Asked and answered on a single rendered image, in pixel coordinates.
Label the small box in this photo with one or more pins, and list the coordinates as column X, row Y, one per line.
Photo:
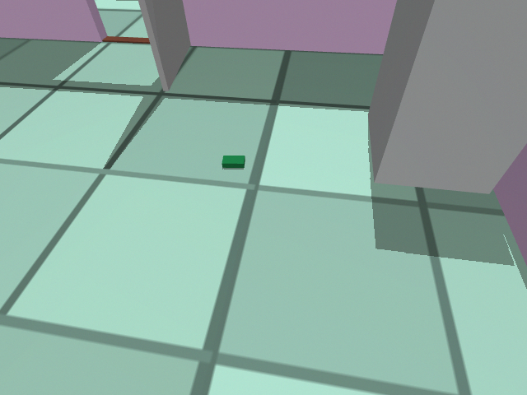
column 233, row 162

